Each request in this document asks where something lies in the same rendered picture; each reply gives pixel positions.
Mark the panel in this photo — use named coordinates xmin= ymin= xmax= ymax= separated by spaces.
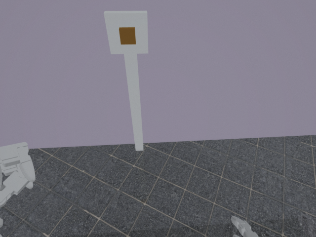
xmin=104 ymin=11 xmax=148 ymax=151

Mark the button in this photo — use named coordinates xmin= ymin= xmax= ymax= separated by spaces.
xmin=119 ymin=27 xmax=136 ymax=44

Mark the robot left hand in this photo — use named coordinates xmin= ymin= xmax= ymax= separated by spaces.
xmin=0 ymin=142 xmax=36 ymax=208

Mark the robot right hand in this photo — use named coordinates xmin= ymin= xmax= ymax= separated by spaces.
xmin=231 ymin=216 xmax=258 ymax=237

